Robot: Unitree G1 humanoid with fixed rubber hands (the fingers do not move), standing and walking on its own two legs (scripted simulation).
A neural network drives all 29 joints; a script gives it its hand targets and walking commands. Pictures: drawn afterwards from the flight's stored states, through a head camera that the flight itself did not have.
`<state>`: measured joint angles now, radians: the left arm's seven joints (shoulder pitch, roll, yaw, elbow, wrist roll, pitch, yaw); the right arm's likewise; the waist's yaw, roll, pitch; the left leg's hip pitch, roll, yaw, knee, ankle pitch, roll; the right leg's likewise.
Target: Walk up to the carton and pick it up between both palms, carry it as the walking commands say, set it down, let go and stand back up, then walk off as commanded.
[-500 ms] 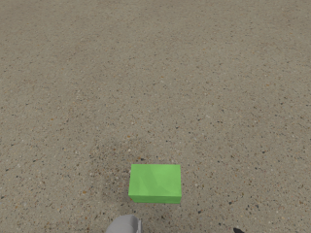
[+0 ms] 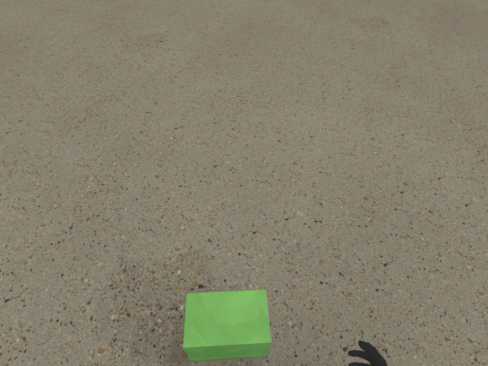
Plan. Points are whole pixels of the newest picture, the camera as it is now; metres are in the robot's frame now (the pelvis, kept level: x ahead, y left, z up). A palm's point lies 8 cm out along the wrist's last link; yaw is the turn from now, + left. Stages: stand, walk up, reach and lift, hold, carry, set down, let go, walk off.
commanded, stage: walk up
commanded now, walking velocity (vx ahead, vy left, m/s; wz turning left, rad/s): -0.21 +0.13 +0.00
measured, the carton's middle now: (227, 326) +0.34 +0.04 -0.65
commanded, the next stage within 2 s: stand in 1.40 s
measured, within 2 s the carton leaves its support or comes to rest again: neither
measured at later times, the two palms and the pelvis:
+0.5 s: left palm out of the picture +0.01 +0.32 -0.14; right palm out of the picture +0.04 -0.16 -0.10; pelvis -0.03 +0.08 +0.00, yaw +0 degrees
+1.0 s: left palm out of the picture +0.00 +0.26 -0.11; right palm out of the picture +0.01 -0.21 -0.14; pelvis -0.05 +0.03 +0.00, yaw -3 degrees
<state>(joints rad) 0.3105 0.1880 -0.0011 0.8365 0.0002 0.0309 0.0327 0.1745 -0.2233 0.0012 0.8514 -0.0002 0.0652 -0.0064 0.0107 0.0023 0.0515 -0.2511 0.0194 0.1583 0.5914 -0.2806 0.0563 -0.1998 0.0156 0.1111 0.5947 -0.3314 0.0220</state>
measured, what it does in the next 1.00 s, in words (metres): steps on the spot: left foot, then right foot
